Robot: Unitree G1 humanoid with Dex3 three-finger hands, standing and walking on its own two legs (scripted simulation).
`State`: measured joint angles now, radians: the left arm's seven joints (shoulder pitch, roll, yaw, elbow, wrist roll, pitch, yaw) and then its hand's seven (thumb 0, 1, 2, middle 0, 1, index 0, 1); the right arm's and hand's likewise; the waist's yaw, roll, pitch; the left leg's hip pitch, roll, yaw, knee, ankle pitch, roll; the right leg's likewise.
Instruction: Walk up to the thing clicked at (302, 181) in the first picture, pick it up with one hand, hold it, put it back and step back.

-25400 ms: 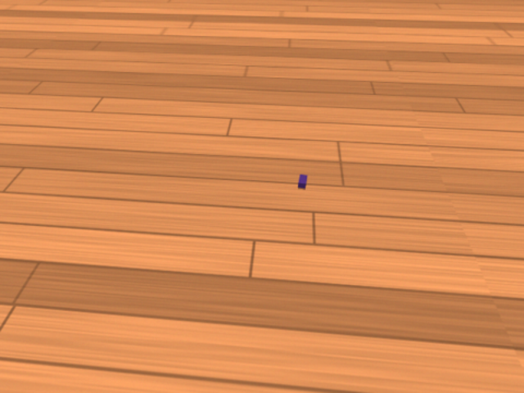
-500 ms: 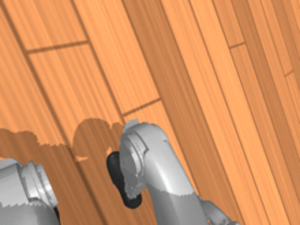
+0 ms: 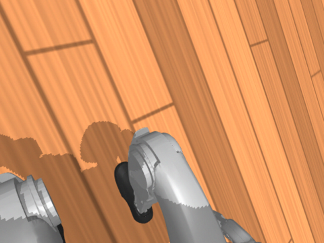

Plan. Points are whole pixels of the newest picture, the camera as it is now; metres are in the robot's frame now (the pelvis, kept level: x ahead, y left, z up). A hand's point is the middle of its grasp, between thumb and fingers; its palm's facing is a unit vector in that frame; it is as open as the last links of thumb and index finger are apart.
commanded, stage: settle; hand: left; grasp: from above
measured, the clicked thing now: out of the picture +0.47 +0.33 -0.30
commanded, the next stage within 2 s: lift in 0.76 s
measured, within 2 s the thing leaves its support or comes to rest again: leaves its support in 0.10 s
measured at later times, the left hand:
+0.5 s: hand out of the picture +0.47 +0.34 -0.17, palm faces -0.43 -0.06 -0.90, open 6.9 cm
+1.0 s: hand out of the picture +0.46 +0.34 -0.12, palm faces -0.45 -0.06 -0.89, open 6.9 cm
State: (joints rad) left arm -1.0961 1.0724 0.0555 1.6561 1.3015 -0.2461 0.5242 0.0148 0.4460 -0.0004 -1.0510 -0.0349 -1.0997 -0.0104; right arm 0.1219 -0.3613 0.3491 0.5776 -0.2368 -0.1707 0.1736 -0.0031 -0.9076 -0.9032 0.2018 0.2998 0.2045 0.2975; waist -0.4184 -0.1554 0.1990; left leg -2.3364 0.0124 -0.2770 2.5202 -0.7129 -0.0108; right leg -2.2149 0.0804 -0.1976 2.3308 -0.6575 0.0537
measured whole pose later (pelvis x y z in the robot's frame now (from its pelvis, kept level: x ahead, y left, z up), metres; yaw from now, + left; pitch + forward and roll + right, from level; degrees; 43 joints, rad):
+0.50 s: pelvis +0.00 +0.00 +0.01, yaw +3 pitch +33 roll -13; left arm -1.02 0.87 0.00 1.37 1.25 -0.18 0.32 0.01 0.44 0.00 -1.07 0.00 -1.11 0.00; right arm 0.15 -0.33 0.20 0.59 -0.16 -0.08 0.19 0.00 -0.91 -0.90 0.20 0.30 0.20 0.30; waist -0.31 -0.04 0.02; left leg -2.36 0.00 -0.21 2.46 -0.69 0.00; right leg -2.24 0.05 -0.15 2.31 -0.67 0.04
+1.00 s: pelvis -0.01 -0.01 +0.03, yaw +6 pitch +34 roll -11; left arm -1.01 0.81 -0.01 1.23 1.21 -0.18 0.16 0.01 0.46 0.01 -1.03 -0.07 -1.07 -0.05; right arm 0.21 -0.31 0.14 0.60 -0.11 0.04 0.10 0.00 -0.91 -0.91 0.20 0.30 0.21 0.30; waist -0.28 0.00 -0.02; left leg -2.33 -0.01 -0.17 2.36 -0.63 0.00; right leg -2.22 0.03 -0.11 2.25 -0.64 0.03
